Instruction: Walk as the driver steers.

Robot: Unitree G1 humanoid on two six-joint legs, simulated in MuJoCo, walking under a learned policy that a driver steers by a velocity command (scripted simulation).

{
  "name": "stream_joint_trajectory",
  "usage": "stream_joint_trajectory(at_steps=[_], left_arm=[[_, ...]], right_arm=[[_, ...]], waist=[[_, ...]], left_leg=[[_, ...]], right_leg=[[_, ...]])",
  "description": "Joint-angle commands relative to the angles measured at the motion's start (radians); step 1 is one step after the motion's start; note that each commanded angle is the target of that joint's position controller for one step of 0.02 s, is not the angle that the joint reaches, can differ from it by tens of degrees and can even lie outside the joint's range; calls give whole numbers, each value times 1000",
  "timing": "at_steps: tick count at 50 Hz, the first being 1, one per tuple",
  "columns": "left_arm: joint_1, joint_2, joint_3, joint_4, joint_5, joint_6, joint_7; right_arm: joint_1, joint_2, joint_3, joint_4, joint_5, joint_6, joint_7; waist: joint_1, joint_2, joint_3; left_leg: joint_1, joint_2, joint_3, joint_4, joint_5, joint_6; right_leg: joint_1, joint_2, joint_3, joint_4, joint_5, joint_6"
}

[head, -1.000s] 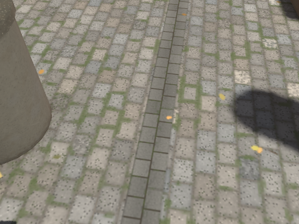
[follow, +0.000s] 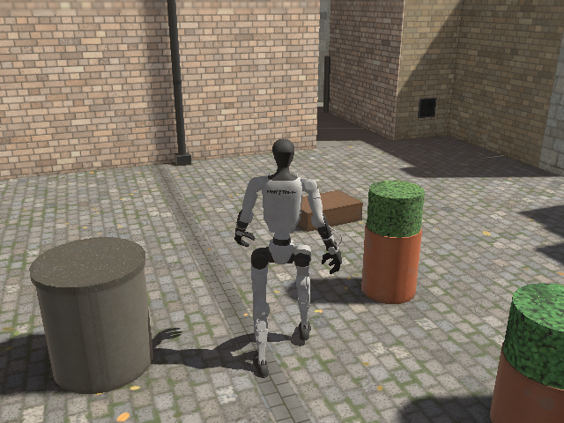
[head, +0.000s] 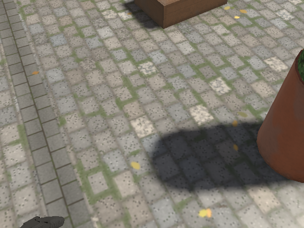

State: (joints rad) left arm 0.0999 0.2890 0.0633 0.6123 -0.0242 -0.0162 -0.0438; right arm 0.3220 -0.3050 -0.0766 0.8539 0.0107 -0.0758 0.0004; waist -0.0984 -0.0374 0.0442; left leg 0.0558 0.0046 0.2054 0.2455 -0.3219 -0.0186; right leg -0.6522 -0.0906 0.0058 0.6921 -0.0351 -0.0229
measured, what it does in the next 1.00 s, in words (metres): walks ahead: right foot, then left foot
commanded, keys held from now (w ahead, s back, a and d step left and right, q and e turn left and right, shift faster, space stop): w+e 0.06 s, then w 0.66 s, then w+q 0.08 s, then no key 0.20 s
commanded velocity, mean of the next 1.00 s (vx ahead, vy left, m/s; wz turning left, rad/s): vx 0.47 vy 0.00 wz -0.14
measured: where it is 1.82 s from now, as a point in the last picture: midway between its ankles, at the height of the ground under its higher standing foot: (157, 173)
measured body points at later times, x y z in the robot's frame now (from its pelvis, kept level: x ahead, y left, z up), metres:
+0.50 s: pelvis +0.29 -0.04 +0.01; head +0.31 -0.06 +0.46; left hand +0.37 +0.23 -0.10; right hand +0.44 -0.32 -0.09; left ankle +0.50 +0.09 -0.69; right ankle +0.18 -0.12 -0.74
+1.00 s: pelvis +0.57 -0.04 +0.01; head +0.60 -0.04 +0.46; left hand +0.79 +0.18 -0.09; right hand +0.58 -0.32 -0.12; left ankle +0.53 +0.06 -0.74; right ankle +0.72 -0.21 -0.70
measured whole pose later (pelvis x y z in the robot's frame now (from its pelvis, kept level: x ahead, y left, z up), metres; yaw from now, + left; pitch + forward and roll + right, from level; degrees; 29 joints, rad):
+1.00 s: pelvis +0.57 -0.04 +0.01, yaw -6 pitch +2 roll +2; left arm 0.10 0.27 0.04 0.72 0.01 -0.07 -0.01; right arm 0.31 -0.27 -0.04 0.86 0.01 -0.06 0.00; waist -0.07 -0.04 0.03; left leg -0.10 -0.07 0.00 0.30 -0.23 0.04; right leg -0.60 -0.07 0.06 0.60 0.04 0.03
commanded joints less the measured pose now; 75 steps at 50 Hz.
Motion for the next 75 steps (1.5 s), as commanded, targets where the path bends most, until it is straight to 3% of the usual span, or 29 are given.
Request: stream_joint_trajectory(at_steps=[1, 4, 5, 6, 7, 8, 9, 11, 16, 21, 26, 29, 31, 32, 33, 34, 36, 42, 49, 53, 55, 56, 57, 60, 65, 68, 69, 71, 75], left_arm=[[-74, 69, 19, -106, 2, -12, -14], [234, 172, 82, -34, 5, 1, 2], [363, 253, 103, -5, 0, 10, 26], [308, 317, 95, -35, 1, -7, 21], [332, 219, 71, -29, 8, -19, 12], [290, 197, 61, -15, 13, -30, 12], [226, 170, 51, -14, 12, -35, 15], [134, 117, 29, -26, 30, -40, 19], [171, 135, 31, 30, 22, -66, 32], [236, 142, 29, 80, 18, -63, 40], [317, 153, 36, 144, 8, -50, 48], [300, 171, 43, 158, 10, -38, 55], [278, 155, 30, 150, 23, -26, 62], [393, 63, 0, 127, 33, -38, 57], [418, 35, -12, 146, 25, -53, 53], [317, 136, 12, 125, -4, -67, 46], [163, 135, 11, 77, -7, -77, 44], [175, 62, 5, 80, 31, -51, 54], [5, 44, -4, 57, 28, -65, 35], [87, 92, 19, 88, 48, -76, 29], [153, 181, 33, 85, 75, -72, 42], [182, 104, 16, 99, 63, -56, 42], [180, 65, 2, 109, 39, -44, 36], [22, 79, 1, 103, 42, -27, 34], [-54, 69, 3, 132, 42, -12, 50], [1, 34, -9, 174, 41, -10, 50], [19, 32, -5, 172, 40, -8, 52], [5, 40, -3, 185, 41, -7, 60], [33, 36, -2, 233, 34, -3, 66]], right_arm=[[-37, -201, -48, -53, 17, 4, -7], [-40, -203, -45, -56, 24, 20, -18], [1, -115, -11, -73, -21, 13, -15], [74, -32, 23, -121, -29, -16, 1], [-43, -147, -3, -113, 16, -41, 14], [-106, -158, -5, -140, 36, -53, 18], [-120, -144, 0, -132, 18, -57, 10], [-83, -143, -6, -110, -5, -40, 5], [-121, -82, 8, -125, -20, -3, 0], [-275, -45, 22, -159, -9, -18, 20], [-370, -52, 25, -200, 2, -34, 50], [-295, -88, 12, -188, -3, -40, 56], [-38, -167, -26, -123, -11, -40, 40], [88, -262, -48, -110, -27, -37, 34], [137, -216, -38, -85, -4, -30, 37], [93, -155, -16, -89, 11, -27, 35], [-34, -110, 0, -105, -9, -16, 28], [-100, -118, -1, -102, -13, -26, 20], [-18, -127, -3, -41, -1, 10, -4], [-55, -112, 2, -28, 2, 29, -11], [108, -20, 34, -17, -35, 16, -9], [149, -11, 44, 7, -21, 23, -8], [94, -75, 30, 0, -9, 37, -6], [-20, -85, 15, -12, -10, 94, -30], [37, -23, 24, 50, -22, 101, -36], [-27, -68, 22, 23, -44, 100, -34], [-57, -116, 9, 35, -28, 98, -36], [-94, -52, 24, 40, -30, 76, -35], [-69, -48, 25, 70, -20, 48, -29]], waist=[[43, 113, 17], [226, 102, -164], [246, -85, -261], [138, -240, -399], [223, -84, -392], [207, -77, -232], [166, 2, -157], [97, -8, -109], [89, -7, -56], [153, -20, -5], [181, -32, 38], [125, -58, -11], [-4, -28, -201], [10, 159, -383], [3, 333, -477], [-18, 226, -340], [20, 97, -113], [119, 109, -37], [53, 124, -82], [116, 110, -117], [66, -115, -294], [96, -216, -378], [112, -154, -338], [78, -71, -165], [29, -101, -155], [64, -21, -79], [109, 105, -26], [105, 130, -10], [97, 92, -54]], left_leg=[[14, 278, -56, 16, 672, 139], [-103, 229, 10, 464, 943, 83], [-392, 170, 11, 794, 388, 42], [-731, -19, -159, 1076, -300, 3], [-818, 23, -290, 1138, -240, 12], [-869, 61, -269, 1100, -155, 24], [-825, 109, -265, 1022, -73, 27], [-695, 153, -271, 929, 11, 15], [-723, 150, -255, 742, 178, -38], [-692, 100, -222, 430, 462, -27], [-735, 69, -227, 286, 394, 23], [-615, 26, -195, 255, 271, 74], [-200, 32, -196, 274, 314, 142], [218, 287, -571, 299, 248, 284], [357, 392, -950, 111, 51, 363], [273, 366, -880, 66, -98, 309], [-23, 293, -632, 15, 12, 260], [-275, 206, -403, -70, 528, 285], [-208, 156, -277, 24, 647, 199], [-169, 144, -314, 202, 559, 142], [-383, -3, -251, 513, 103, 36], [-465, -25, -269, 683, -316, -9], [-509, -4, -299, 742, -393, -25], [-511, 58, -290, 698, -256, -46], [-205, 24, -209, 334, 93, -24], [-202, 97, -286, 173, 124, 38], [-350, 90, -288, 164, -70, 67], [-444, 80, -290, 110, -125, 45], [-361, 65, -267, 156, 95, 16]], right_leg=[[52, 45, -62, -56, -82, -46], [527, 157, -104, -143, -84, -137], [843, -36, 182, -139, -34, -203], [1054, -256, 760, -304, -263, -387], [1024, -255, 748, -388, -321, -352], [897, -224, 593, -395, -249, -309], [751, -178, 472, -395, -148, -272], [560, -119, 336, -434, 38, -245], [478, -94, 200, -517, 152, -252], [503, -51, 105, -530, 76, -192], [661, -132, 146, -472, 75, -186], [728, -148, 146, -366, 331, -150], [610, -57, 71, -35, 486, -96], [250, 66, 29, 350, 138, -29], [32, 184, 93, 578, -517, 4], [-82, 116, 150, 661, -507, -9], [-95, 20, 79, 562, -355, -18], [51, -20, 42, 269, -210, 51], [202, 57, 24, -122, 145, 48], [357, 74, 23, -264, 176, -13], [758, -185, 260, -181, 795, -171], [814, -283, 398, -209, 740, -280], [753, -253, 415, -255, 514, -269], [484, -184, 344, -387, 20, -191], [291, -68, 156, -416, -178, -134], [253, -1, 117, -379, -435, -30], [321, 57, 57, -357, -383, 1], [440, 64, 43, -280, -240, 5], [476, 58, 39, -237, -23, -20]])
